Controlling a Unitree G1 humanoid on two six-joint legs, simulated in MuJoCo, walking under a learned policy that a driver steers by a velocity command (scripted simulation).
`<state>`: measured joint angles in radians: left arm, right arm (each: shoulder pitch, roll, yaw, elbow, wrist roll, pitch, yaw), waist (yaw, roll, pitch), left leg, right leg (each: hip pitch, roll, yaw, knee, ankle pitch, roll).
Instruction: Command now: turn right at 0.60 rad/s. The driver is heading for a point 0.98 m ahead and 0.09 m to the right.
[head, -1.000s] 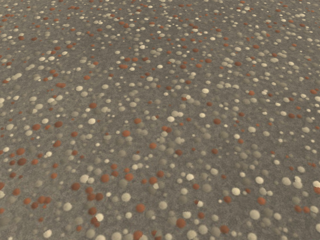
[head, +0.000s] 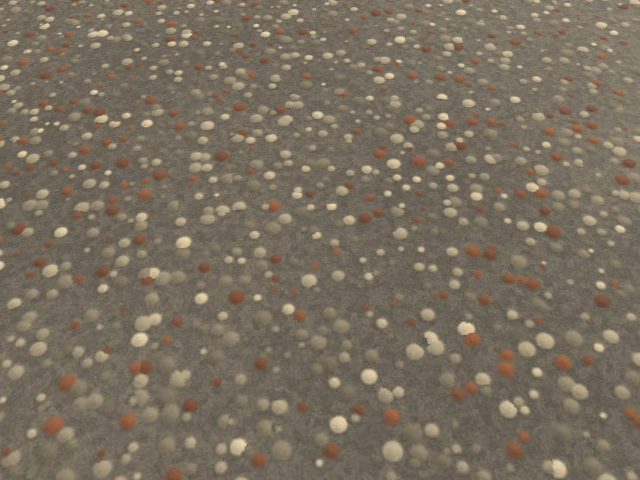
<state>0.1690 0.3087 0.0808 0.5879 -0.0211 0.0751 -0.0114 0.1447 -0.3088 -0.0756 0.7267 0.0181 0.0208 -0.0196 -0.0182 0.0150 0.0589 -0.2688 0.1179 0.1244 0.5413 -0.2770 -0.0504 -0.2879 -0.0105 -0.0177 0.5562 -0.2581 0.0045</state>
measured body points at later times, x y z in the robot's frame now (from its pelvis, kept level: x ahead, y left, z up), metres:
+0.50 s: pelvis +0.09 +0.00 +0.00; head +0.10 +0.00 +0.45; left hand +0.26 +0.25 -0.11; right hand +0.19 -0.31 -0.07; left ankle +0.15 +0.10 -0.73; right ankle +0.00 -0.11 -0.71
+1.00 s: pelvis +0.30 -0.11 +0.01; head +0.33 -0.12 +0.46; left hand +0.52 +0.11 -0.07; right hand +0.29 -0.40 -0.12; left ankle +0.24 +0.05 -0.65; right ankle +0.31 -0.22 -0.73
